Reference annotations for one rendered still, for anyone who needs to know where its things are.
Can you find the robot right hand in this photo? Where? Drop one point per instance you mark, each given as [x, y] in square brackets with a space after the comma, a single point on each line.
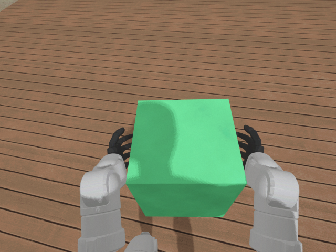
[254, 143]

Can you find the robot right forearm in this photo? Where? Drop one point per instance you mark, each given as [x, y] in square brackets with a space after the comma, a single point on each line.
[276, 205]

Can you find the robot left forearm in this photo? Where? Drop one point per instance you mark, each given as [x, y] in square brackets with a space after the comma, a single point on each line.
[101, 229]

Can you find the robot left hand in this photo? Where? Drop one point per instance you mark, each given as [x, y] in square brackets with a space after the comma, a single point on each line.
[116, 142]

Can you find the carton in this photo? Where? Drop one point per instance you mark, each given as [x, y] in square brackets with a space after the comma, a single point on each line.
[185, 159]

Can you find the robot left thigh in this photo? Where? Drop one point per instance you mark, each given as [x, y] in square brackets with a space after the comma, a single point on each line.
[142, 243]

